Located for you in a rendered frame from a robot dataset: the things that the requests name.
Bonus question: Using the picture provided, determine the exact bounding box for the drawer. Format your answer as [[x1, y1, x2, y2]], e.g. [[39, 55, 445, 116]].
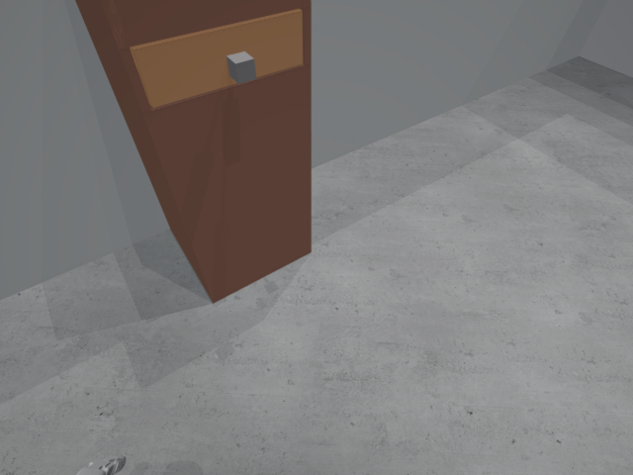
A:
[[130, 9, 303, 108]]

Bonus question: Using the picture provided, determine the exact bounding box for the robot left hand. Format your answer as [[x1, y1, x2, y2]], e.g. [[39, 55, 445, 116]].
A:
[[76, 455, 127, 475]]

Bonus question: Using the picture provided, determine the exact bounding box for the cabinet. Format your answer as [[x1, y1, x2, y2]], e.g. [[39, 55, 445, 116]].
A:
[[75, 0, 312, 304]]

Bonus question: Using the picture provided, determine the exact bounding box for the handle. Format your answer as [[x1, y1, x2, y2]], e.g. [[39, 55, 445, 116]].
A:
[[226, 51, 256, 84]]

